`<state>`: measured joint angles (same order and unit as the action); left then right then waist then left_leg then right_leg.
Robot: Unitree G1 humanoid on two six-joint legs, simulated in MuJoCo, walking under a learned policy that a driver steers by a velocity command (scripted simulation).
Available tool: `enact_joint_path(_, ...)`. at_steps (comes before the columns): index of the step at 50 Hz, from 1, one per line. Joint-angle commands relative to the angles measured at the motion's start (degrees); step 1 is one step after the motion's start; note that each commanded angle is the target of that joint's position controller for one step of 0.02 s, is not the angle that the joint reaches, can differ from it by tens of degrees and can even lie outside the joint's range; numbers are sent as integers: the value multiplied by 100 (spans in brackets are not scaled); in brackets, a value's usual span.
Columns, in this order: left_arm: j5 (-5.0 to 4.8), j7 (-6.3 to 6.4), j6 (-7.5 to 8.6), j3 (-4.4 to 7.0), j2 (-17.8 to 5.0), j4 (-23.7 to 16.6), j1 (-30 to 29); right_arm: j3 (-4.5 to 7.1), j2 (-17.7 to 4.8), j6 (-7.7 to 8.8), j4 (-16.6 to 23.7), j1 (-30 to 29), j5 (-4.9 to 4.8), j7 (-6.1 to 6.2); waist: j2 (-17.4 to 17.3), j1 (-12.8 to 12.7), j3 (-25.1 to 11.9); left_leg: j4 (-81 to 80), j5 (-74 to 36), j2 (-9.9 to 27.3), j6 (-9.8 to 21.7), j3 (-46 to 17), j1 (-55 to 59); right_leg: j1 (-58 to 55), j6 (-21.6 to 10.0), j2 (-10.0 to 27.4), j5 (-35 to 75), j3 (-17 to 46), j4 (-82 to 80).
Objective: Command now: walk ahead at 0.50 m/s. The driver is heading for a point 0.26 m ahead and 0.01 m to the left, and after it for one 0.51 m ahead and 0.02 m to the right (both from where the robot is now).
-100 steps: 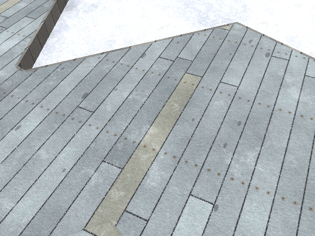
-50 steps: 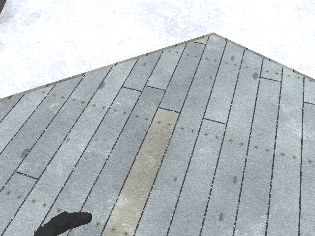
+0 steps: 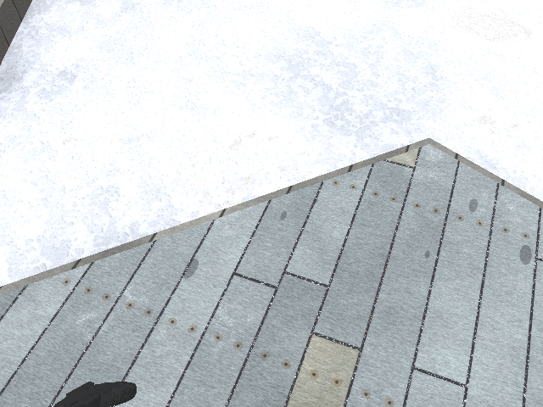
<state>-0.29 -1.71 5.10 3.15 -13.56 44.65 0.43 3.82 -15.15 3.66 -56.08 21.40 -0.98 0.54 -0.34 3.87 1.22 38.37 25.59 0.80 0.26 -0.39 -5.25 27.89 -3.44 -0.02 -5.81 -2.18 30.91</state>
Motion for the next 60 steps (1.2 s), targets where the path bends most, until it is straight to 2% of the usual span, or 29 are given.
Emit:
enact_joint_path(1,-45,50,-40,318,-1082,287,2153,71,-682,300,445,55,-98,-76,1137,-1022,-1812,3752,553,-10,175,-652,-3895,-4796,-1453,2125,-1222,3851,-1315)
enact_joint_path(2,-32,67,-38,261,-894,179,1693,88,-775,343,590,-446,-152,-80,818,-928,-1151,3685,54,281,254,-489,-4014,-3979,-1232,1906,-1113,3072,-1435)
enact_joint_path(3,20,53,-21,217,-774,131,1313,99,-710,333,635,-703,-94,-46,408,-750,-665,3312,-419,510,245,-363,-3818,-3111,-1120,1674,-697,2521,-1658)
enact_joint_path(4,70,41,12,162,-598,111,1079,136,-660,276,637,-741,-13,-7,355,-559,-431,2962,-740,679,239,-392,-3508,-2528,-1014,1479,-363,2163,-1862)
enact_joint_path(7,49,33,86,169,-609,233,1097,117,-367,107,601,-569,15,19,497,-302,-273,2409,-1074,803,136,-366,-3076,-1880,-1054,1319,264,1616,-2231)
enact_joint_path(9,41,88,102,208,-770,346,1277,125,-366,65,722,-921,58,39,366,-329,-118,1833,-1580,809,35,-325,-3388,-1891,-1063,1295,659,1353,-2352)
enact_joint_path(15,-33,182,47,215,-895,647,1838,33,-173,98,1022,-2043,46,-77,354,-664,117,-100,-3200,544,-2,-74,-3164,-2035,-789,1012,801,659,-2435)
enact_joint_path(20,-77,207,-71,238,-951,966,2310,-18,-229,141,1312,-2773,-17,-227,353,-855,343,-777,-2844,405,130,-65,-3359,-2952,-750,1376,901,722,-2091)
enact_joint_path(23,-92,248,-152,287,-1085,1016,2220,37,-431,197,1310,-2525,-20,-283,508,-603,150,-1004,-2209,219,339,69,-2742,-3289,-601,1513,1930,730,-1575)
enact_joint_path(24,-100,254,-181,291,-1107,995,2086,116,-573,212,1178,-2056,-8,-275,558,-316,-142,-1116,-2170,33,453,245,-1998,-3244,-513,1394,2858,603,-1051)
enact_joint_path(25,-81,255,-211,242,-982,970,2034,254,-824,215,880,-1138,15,-244,455,91,-700,-1135,-2324,-46,627,307,-690,-2886,-370,1096,3258,386,-15)
enact_joint_path(26,38,276,-215,149,-793,812,2066,368,-1264,226,678,-123,148,-195,-172,381,-1557,-884,-3213,1008,1011,-856,1104,-1683,-118,685,1784,122,1783)
enact_joint_path(27,1092,-295,171,-319,533,1122,3963,87,-985,246,597,741,472,-164,-2172,-86,-3561,-1764,-2468,2165,2716,-3590,4122,144,155,-620,-2903,586,2538)
enact_joint_path(28,597,-339,237,21,-427,978,2519,162,-684,303,365,928,680,-107,-954,575,-1566,-2199,-1546,1779,2019,-3608,3381,1570,-6,-481,-2783,1038,3610)
enact_joint_path(29,377,-273,263,56,-634,847,1933,178,-768,345,460,196,533,-83,-628,294,-600,-2332,-1905,1752,1692,-2660,2116,1704,-121,-73,-2266,899,3834)
enact_joint_path(30,401,-144,236,116,-820,860,1827,140,-589,320,575,-392,395,-35,-297,6,-526,-2483,-2617,1665,1667,-2266,1207,1187,-123,265,-2096,736,3694)
enact_joint_path(31,521,-62,211,57,-614,760,1769,51,-392,323,570,-637,324,-20,-381,-332,-525,-2567,-3724,1540,1614,-1749,514,696,-120,541,-1900,743,3437)
enact_joint_path(33,557,-40,71,-74,-194,824,1856,27,-151,308,816,-1134,382,-62,-185,-662,-617,-2767,-4946,1440,1618,-1156,-265,3,123,678,-1888,645,3168)
enact_joint_path(36,375,-200,-7,-24,-259,935,2147,124,-441,415,1078,-1625,400,-234,-205,-923,-559,-2668,-5509,845,1442,-53,-1246,-640,529,576,-760,222,2408)
enact_joint_path(38,389,-279,-68,-65,-188,845,1891,166,-554,432,1020,-1517,361,-369,-290,-850,-438,-2527,-5498,715,1346,134,-1695,-994,706,551,-146,58,1646)
enact_joint_path(41,349,-187,-57,-39,-366,742,1659,240,-628,439,912,-1243,286,-539,-217,-730,-431,-2109,-5183,1050,1473,-284,-1196,-884,747,622,158,222,885)
enact_joint_path(43,269,-103,22,-17,-436,721,1526,226,-553,406,900,-1362,195,-627,-81,-768,-504,-1740,-5056,1086,1436,-417,-895,-1056,669,634,587,185,248)
enact_joint_path(45,100,-32,127,-1,-572,588,1139,126,-246,343,884,-1179,48,-715,177,-664,-694,-1295,-4614,640,940,-399,-608,-1449,284,685,2171,262,-417)
enact_joint_path(46,-56,-49,177,15,-904,347,471,128,-144,291,837,-318,14,-655,502,-12,-1098,-1234,-3713,109,435,-130,-277,-1697,-316,1016,3398,605,-464)
enact_joint_path(47,-80,-169,187,-71,-747,177,-48,125,-205,254,618,443,21,-561,523,336,-1423,-1366,-3022,23,200,-114,-159,-1886,-653,1213,2902,719,-300)
enact_joint_path(48,14,-228,121,-21,-725,247,89,207,-530,201,745,-96,54,-496,454,3,-1053,-1331,-2866,-24,266,-17,-206,-1440,-435,1031,2068,556,-354)
enact_joint_path(49,52,-238,79,8,-775,342,266,240,-626,163,892,-553,86,-479,373,-183,-885,-1350,-2692,-6,359,-9,-358,-1327,-213,905,1552,478,-422)
enact_joint_path(52,78,-224,-21,57,-744,430,410,193,-452,144,991,-894,52,-526,217,-414,-580,-1729,-1819,65,456,-164,-913,-1506,5,780,553,359,-380)
enact_joint_path(60,44,-186,9,84,-813,445,8,276,-612,167,1049,-1050,65,-484,264,-449,-666,-1550,-2275,35,352,-101,-845,-1760,72,662,961,207,-161)
